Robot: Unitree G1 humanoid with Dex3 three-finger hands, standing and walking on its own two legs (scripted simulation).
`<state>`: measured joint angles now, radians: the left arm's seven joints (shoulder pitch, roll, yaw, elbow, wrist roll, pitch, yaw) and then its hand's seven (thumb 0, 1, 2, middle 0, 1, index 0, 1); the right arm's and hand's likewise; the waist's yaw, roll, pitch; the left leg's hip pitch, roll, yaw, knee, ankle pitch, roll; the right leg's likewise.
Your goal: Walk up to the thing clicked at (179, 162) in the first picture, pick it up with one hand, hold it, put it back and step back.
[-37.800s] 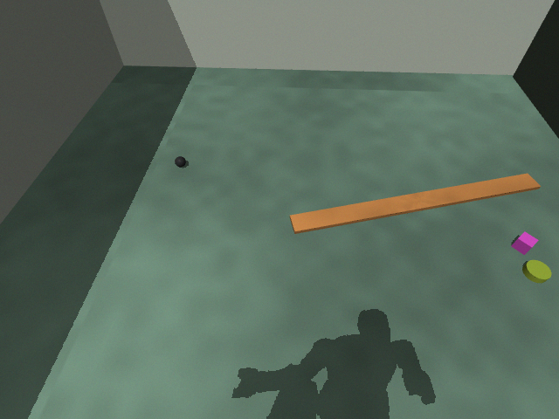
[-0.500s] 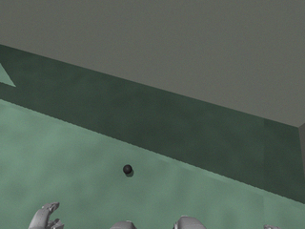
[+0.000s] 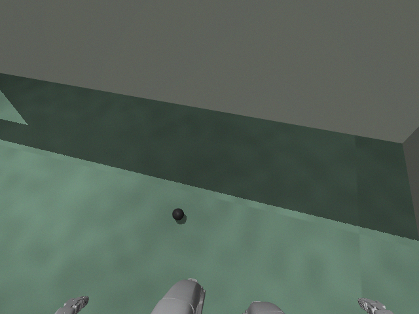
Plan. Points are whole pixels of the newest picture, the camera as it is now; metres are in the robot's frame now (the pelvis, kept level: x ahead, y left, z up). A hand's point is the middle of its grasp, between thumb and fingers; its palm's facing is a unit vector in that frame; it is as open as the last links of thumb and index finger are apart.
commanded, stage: step back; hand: left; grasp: from above
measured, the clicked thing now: (178, 214) +0.57 +0.22 -0.73
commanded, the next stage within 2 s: none
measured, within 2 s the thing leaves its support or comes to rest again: neither
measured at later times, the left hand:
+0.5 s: hand out of the picture -0.06 +0.27 -0.15, palm faces +0.02 -0.92 -0.39, open 7.4 cm
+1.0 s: hand out of the picture -0.22 +0.25 -0.15, palm faces +0.09 -0.90 -0.42, open 7.4 cm
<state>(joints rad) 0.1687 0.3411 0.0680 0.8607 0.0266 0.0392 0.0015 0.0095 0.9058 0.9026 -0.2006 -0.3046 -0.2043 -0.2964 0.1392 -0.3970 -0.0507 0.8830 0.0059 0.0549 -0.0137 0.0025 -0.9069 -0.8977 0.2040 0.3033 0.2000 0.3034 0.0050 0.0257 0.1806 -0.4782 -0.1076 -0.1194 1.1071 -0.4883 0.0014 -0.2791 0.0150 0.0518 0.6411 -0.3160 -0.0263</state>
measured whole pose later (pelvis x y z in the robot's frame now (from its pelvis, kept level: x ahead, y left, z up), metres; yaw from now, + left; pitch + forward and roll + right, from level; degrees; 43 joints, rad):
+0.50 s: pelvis -0.15 -0.01 +0.00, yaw +0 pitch -2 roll -1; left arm 0.19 0.40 0.09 0.82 0.01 0.06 0.01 0.01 0.91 0.90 -0.20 -0.30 -0.20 -0.30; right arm 0.11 -0.37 -0.04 0.81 -0.03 0.02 -0.01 0.00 -0.90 -0.90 0.21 0.30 0.20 0.30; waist 0.02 -0.02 0.18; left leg -0.34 0.04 -0.01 0.61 -0.23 0.01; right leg -0.35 0.07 0.11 1.01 -0.52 0.02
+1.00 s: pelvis -0.33 -0.03 -0.01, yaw +5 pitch -4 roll +2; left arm 0.10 0.39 0.06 0.77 0.02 0.05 0.03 0.01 0.90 0.90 -0.20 -0.30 -0.20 -0.30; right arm 0.18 -0.38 -0.06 0.88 -0.03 0.05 0.00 0.00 -0.91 -0.90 0.20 0.30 0.20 0.30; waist 0.01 -0.04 0.21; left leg -0.26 -0.06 0.00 0.69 -0.36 0.02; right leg -0.46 -0.06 0.01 0.75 -0.29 0.00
